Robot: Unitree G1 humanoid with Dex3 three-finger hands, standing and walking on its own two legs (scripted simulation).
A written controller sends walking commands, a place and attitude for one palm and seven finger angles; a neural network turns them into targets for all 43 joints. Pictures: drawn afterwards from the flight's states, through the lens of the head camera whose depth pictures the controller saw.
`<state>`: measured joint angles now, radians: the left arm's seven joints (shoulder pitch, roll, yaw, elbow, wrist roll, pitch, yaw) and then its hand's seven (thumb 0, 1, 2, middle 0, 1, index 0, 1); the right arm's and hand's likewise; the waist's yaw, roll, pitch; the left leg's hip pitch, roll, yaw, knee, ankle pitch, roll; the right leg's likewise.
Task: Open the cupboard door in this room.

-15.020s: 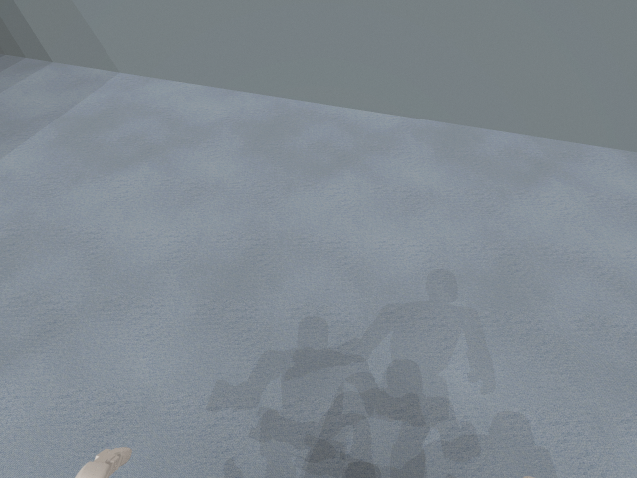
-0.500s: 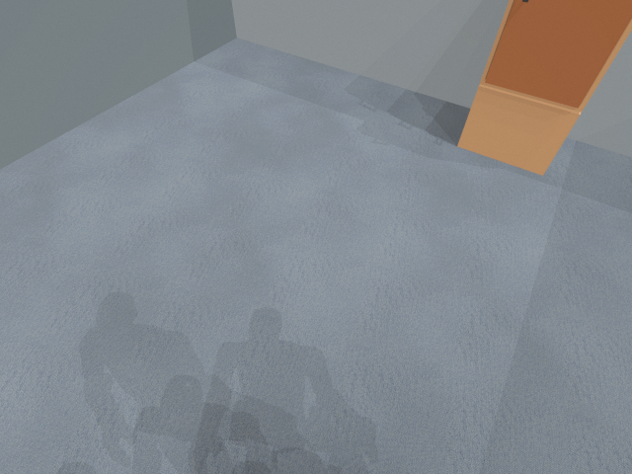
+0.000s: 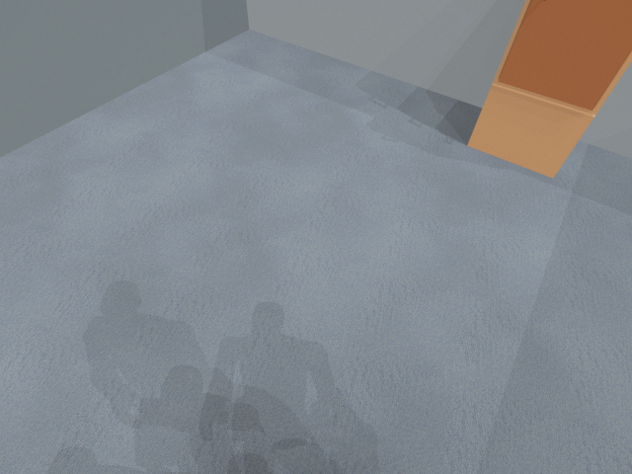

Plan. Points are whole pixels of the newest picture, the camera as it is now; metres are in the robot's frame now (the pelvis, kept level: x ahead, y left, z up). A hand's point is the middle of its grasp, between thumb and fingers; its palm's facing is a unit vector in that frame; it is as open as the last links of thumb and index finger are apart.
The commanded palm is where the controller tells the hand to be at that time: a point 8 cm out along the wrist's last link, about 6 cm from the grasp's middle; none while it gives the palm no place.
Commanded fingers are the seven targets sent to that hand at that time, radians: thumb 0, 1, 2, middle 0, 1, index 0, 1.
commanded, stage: stand and wait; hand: left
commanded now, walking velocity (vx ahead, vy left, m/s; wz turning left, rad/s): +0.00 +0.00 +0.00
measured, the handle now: out of the picture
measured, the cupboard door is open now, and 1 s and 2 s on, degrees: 0 0 0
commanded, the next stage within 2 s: turn or walk to find it in 0.40 s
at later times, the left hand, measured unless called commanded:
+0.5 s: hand out of the picture +0.00 +0.14 -0.16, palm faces +0.09 -0.97 -0.21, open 7.3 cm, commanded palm none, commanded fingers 0.00 0.90 0.90 -0.20 -0.30 -0.20 -0.30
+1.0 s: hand out of the picture -0.02 +0.17 -0.16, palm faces +0.10 -0.97 -0.21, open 7.3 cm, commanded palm none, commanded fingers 0.00 0.90 0.90 -0.20 -0.30 -0.20 -0.30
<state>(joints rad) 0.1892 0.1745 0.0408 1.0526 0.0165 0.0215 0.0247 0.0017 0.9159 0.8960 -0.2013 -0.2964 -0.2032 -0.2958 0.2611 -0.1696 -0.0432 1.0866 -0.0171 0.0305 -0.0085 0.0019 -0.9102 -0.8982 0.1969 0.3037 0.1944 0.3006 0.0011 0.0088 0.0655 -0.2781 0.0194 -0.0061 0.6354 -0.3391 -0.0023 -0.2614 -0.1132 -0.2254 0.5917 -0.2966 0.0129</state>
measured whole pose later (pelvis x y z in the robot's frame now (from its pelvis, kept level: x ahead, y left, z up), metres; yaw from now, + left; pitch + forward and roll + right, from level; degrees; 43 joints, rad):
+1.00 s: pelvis -0.02 -0.01 +0.01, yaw +3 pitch -3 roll +0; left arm 0.26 0.18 0.01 1.12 0.01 0.00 0.02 0.00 0.91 0.90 -0.20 -0.30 -0.20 -0.30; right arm 0.25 -0.16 -0.01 1.14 -0.01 -0.01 -0.02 0.00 -0.91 -0.90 0.20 0.30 0.20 0.30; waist 0.01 0.01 0.06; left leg -0.19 0.00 -0.05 0.44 -0.20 -0.01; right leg -0.14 -0.03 -0.10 0.43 -0.25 0.00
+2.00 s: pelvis -0.01 +0.01 +0.01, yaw -3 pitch -1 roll +0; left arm 0.20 0.26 0.02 1.08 0.01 0.00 0.02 0.00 0.91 0.90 -0.20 -0.30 -0.20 -0.30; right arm 0.16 -0.20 -0.01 1.08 -0.01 -0.01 -0.02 0.00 -0.91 -0.90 0.20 0.30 0.20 0.30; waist 0.03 -0.02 0.03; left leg -0.16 -0.02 -0.02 0.48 -0.30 0.00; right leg -0.19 -0.05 -0.03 0.49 -0.28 0.03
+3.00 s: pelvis -0.06 -0.05 +0.01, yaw +11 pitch -1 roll +3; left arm 0.19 0.19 0.01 0.99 0.01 0.01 0.02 0.00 0.91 0.90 -0.20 -0.30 -0.20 -0.30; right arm 0.24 -0.25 -0.07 1.02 -0.02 0.05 -0.01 0.00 -0.91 -0.90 0.20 0.30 0.20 0.30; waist -0.02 0.04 0.03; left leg -0.40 -0.05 -0.10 0.79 -0.42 -0.03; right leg -0.18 -0.01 -0.01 0.51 -0.32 -0.04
